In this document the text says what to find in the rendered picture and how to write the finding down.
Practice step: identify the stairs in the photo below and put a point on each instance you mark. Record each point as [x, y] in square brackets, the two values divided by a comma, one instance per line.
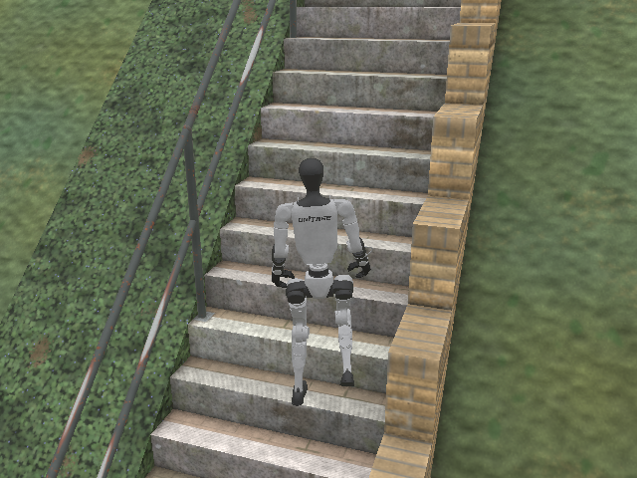
[361, 84]

